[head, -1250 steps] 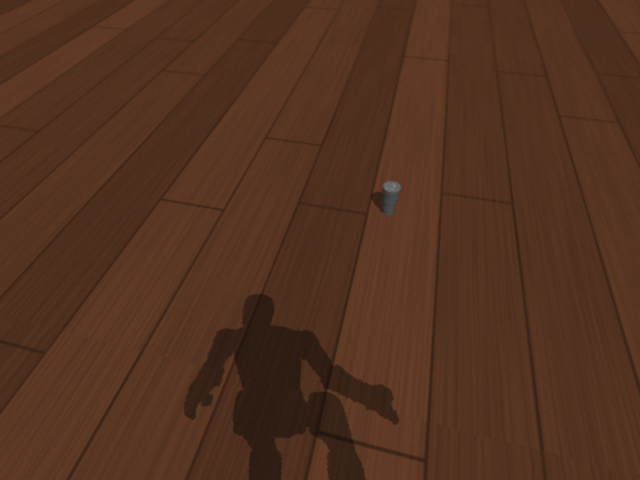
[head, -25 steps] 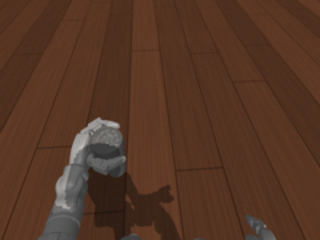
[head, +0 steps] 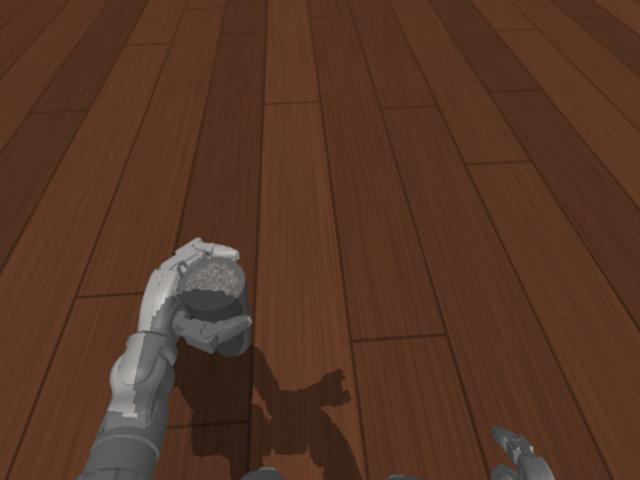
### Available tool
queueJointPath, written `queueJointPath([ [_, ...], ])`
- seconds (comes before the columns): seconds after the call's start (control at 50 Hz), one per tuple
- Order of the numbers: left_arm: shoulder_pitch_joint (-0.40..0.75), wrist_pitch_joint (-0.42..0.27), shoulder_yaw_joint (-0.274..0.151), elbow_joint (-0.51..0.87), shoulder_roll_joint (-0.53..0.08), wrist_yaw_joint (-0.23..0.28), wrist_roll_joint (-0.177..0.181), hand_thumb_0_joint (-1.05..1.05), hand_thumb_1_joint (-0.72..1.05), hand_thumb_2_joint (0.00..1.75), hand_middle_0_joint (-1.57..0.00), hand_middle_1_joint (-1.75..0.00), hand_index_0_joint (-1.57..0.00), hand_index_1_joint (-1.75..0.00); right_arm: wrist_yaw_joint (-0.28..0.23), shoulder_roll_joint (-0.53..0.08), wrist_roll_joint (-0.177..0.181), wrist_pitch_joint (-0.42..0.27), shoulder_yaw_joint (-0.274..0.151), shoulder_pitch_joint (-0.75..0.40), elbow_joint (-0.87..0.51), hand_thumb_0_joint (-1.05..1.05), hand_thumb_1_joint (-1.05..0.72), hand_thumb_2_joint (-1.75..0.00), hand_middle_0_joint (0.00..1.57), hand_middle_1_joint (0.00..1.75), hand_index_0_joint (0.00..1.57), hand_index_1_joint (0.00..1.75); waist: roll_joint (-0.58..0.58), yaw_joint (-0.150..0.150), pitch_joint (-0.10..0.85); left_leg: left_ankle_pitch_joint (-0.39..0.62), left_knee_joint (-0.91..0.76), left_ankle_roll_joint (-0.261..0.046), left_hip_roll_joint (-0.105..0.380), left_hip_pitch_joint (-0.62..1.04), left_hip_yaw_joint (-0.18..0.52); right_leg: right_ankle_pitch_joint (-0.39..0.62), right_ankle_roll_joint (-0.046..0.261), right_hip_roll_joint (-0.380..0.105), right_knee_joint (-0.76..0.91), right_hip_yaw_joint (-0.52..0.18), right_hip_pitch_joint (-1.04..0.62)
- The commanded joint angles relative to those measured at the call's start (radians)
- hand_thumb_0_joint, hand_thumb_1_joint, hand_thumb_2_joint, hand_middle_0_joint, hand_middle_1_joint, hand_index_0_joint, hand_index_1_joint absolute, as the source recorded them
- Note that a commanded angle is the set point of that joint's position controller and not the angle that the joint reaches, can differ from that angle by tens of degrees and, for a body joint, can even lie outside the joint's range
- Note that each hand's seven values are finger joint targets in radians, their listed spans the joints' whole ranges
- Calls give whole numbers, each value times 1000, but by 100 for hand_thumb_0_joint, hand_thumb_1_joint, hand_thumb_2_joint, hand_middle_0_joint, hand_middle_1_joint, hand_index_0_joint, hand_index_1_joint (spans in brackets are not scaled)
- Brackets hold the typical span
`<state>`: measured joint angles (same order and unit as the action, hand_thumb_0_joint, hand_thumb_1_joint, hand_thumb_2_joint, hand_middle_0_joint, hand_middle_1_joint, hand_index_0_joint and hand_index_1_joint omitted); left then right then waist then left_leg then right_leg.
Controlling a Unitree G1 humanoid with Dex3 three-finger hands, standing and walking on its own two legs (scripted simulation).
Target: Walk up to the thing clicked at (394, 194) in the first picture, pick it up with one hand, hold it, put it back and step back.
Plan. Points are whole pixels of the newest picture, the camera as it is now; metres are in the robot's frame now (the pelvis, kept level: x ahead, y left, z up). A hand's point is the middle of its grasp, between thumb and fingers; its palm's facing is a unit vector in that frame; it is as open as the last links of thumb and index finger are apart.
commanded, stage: hold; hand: left
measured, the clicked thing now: (223, 314) +0.32 +0.15 +0.01
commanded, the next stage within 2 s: crouch in 0.34 s
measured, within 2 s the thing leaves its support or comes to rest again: neither
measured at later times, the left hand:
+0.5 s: hand (207, 300) +0.32 +0.16 +0.04, palm faces -0.08 -1.00 -0.02, open 10.2 cm
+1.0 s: hand (235, 336) +0.35 +0.16 -0.12, palm faces -0.06 -1.00 +0.01, open 10.2 cm
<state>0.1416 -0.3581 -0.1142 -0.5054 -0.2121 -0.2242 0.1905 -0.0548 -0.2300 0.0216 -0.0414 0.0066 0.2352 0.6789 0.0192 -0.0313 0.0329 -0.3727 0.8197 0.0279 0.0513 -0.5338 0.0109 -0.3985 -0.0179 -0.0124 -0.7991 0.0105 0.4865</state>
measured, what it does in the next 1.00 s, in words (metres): lowers itself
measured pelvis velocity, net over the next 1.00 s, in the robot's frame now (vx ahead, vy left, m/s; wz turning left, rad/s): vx -0.02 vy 0.00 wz -0.01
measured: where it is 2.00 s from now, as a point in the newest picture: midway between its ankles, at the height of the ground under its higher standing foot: outside the picture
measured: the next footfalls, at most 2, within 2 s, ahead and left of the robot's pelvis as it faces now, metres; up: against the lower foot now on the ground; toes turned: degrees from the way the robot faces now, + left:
none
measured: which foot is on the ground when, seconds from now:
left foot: down 0.00-1.00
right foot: down 0.00-1.00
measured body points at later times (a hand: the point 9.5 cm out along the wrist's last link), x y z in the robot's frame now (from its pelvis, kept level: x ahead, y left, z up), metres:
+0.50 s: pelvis +0.00 +0.01 +0.00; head +0.03 +0.01 +0.45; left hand +0.32 +0.22 +0.05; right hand +0.12 -0.24 -0.11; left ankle +0.03 +0.14 -0.70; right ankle +0.01 -0.13 -0.70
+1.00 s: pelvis -0.02 +0.00 -0.10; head +0.10 +0.03 +0.33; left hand +0.34 +0.21 -0.11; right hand +0.10 -0.26 -0.21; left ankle +0.03 +0.14 -0.70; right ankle +0.01 -0.13 -0.70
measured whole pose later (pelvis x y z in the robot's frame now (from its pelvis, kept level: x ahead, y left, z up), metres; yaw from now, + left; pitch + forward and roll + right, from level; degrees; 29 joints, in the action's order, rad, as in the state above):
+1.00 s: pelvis -0.02 +0.00 -0.10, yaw -1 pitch +23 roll -2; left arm 0.35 -0.69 -0.21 -0.86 -0.23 -0.23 0.15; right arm 0.02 -0.25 -0.05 -0.08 -0.01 0.20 0.68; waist -0.01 -0.08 0.15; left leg -0.54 1.35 0.03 0.05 -1.21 0.05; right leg -0.58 -0.02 -0.01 -1.33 0.02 1.15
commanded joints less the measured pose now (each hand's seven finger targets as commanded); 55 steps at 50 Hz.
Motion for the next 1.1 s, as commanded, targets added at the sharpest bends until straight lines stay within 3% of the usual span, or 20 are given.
queueJointPath([
  [0.0,387,-99,-82,257,-149,15,40,0,16,110,-118,-129,-119,-129,-11,-128,-6,-35,-47,-28,-117,0,-91,-90,20,30,20,30,-28,-7,260,171,-103,-33,-40,151,-23,246,15,20,129,14,-67],
  [0.02,348,-98,-77,194,-126,11,43,0,17,112,-119,-130,-120,-131,-9,-126,-6,-36,-47,-37,-122,0,-91,-90,20,30,20,30,-33,-6,242,169,-98,-35,-41,133,-24,246,13,18,125,13,-64],
  [0.08,400,-111,-109,282,-197,10,28,0,16,112,-122,-132,-123,-132,-11,-132,-4,-35,-53,-41,-128,0,-91,-90,20,30,20,30,21,13,284,164,-107,-32,-46,164,-32,236,18,13,133,5,-78],
  [0.12,340,-104,-67,233,-135,-4,34,0,15,112,-121,-132,-122,-132,-9,-129,-5,-34,-49,-45,-136,0,-91,-90,20,30,20,30,-3,2,275,150,-111,-32,-43,161,-27,219,18,19,132,8,-73],
  [0.22,390,-104,-83,327,-170,-2,46,0,15,110,-120,-130,-121,-130,-10,-132,-3,-41,-50,-42,-137,0,-91,-90,20,30,20,30,29,7,324,180,-111,-27,-40,182,-21,245,21,23,125,15,-98],
  [0.3,405,-99,-91,268,-161,10,49,0,12,109,-120,-129,-120,-130,-15,-131,1,-42,-47,-39,-123,0,-91,-90,20,30,20,30,-13,-7,250,161,-112,-32,-38,153,-23,233,18,22,132,15,-60],
  [0.32,356,-93,-62,190,-113,7,49,0,11,109,-120,-130,-120,-130,-14,-129,0,-43,-45,-40,-123,0,-92,-90,20,30,20,30,-33,-16,239,162,-111,-33,-35,150,-19,232,18,25,125,18,-51],
  [0.42,373,-114,-98,293,-179,0,36,0,23,117,-125,-134,-124,-135,-7,-135,-3,-46,-56,-35,-131,0,-90,-91,20,30,20,30,34,17,302,155,-116,-25,-38,170,-18,207,28,25,117,19,-69],
  [0.46,295,-107,-57,252,-123,-1,33,0,20,115,-121,-129,-122,-129,-1,-131,-4,-45,-54,-36,-135,0,-90,-90,20,30,20,30,37,14,280,157,-120,-20,-35,172,-14,205,30,30,108,24,-56],
  [0.5,325,-109,-73,248,-129,11,39,0,18,114,-122,-129,-123,-129,1,-139,-2,-50,-58,-42,-133,0,-90,-90,20,30,20,30,20,4,275,165,-115,-19,-29,167,-8,211,30,34,101,30,-44],
  [0.58,311,-115,-44,154,-77,26,38,0,16,114,-120,-129,-121,-129,13,-135,-7,-51,-58,-31,-125,0,-90,-90,20,30,20,30,-31,-14,219,156,-85,-29,-26,94,-2,208,25,32,81,33,8],
  [0.62,384,-146,-76,191,-117,33,29,0,16,114,-121,-129,-121,-129,17,-133,-12,-51,-64,-22,-113,0,-90,-90,20,30,20,30,-23,-12,231,137,-61,-31,-29,66,-6,198,25,27,65,27,31],
  [0.66,390,-175,-63,140,-95,29,22,0,19,116,-121,-131,-123,-130,23,-134,-19,-53,-67,-25,-109,0,-90,-90,20,30,20,30,-19,-17,205,104,-35,-32,-31,27,-5,168,27,27,36,25,91],
  [0.74,360,-248,-82,17,-76,24,14,0,17,116,-121,-132,-123,-131,43,-140,-32,-63,-79,-17,-100,0,-90,-90,20,30,20,30,-18,-25,293,99,68,-32,-35,-48,10,157,30,27,-63,23,179],
  [0.82,473,-342,-126,-23,-147,23,-9,0,17,116,-120,-132,-122,-131,55,-147,-53,-63,-80,4,-79,0,-90,-90,20,30,20,30,24,-35,404,125,224,-35,-37,-148,20,156,37,29,-208,24,351],
  [0.88,516,-413,-110,-88,-119,3,-2,0,16,118,-123,-134,-124,-134,67,-149,-67,-68,-74,-1,-71,0,-90,-90,20,30,20,30,36,-56,491,108,365,-36,-38,-262,37,124,41,31,-345,32,511],
  [0.92,516,-446,-121,-138,-125,-8,4,0,15,118,-122,-134,-123,-134,73,-159,-73,-69,-69,-11,-82,0,-90,-90,20,30,20,30,69,-46,540,91,438,-33,-40,-346,49,90,47,31,-435,35,607],
  [0.94,570,-468,-154,-96,-173,-5,4,0,15,117,-121,-134,-123,-133,77,-166,-76,-68,-69,-6,-86,0,-90,-90,20,30,20,30,90,-37,595,89,467,-33,-40,-363,51,83,50,29,-466,31,627],
  [1.0,593,-492,-141,-159,-180,-5,-19,0,13,119,-120,-133,-121,-133,82,-183,-89,-56,-67,-7,-83,0,-89,-90,20,30,20,30,130,-41,665,120,562,-29,-38,-419,56,84,54,34,-575,32,752],
  [1.08,609,-491,-206,-220,-207,9,-7,0,13,121,-121,-135,-122,-135,90,-193,-96,-36,-65,0,-77,0,-90,-91,20,30,20,30,103,-32,732,141,680,-36,-37,-563,54,108,50,35,-670,19,806],
])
